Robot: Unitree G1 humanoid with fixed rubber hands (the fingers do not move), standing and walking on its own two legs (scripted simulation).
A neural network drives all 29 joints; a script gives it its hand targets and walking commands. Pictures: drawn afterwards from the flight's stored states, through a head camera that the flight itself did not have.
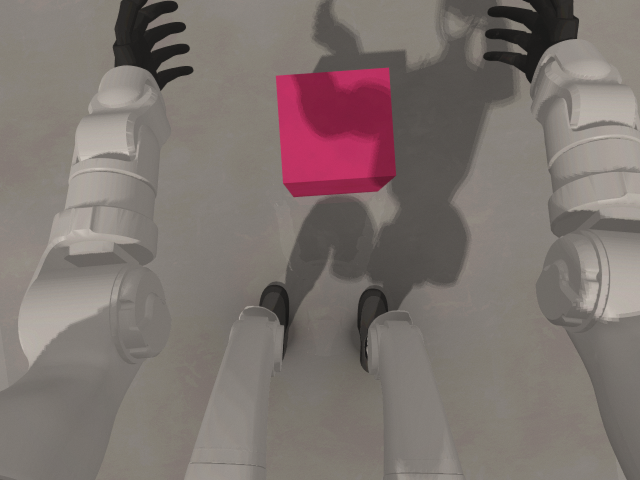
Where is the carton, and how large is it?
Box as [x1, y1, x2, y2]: [276, 68, 395, 196]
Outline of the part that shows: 388,68 276,76 283,183 293,196 377,191 395,175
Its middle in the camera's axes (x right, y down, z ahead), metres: +0.03 -0.21 +0.85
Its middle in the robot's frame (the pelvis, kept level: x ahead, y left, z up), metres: +0.56 +0.00 -0.54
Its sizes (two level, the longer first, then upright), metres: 0.210 0.200 0.250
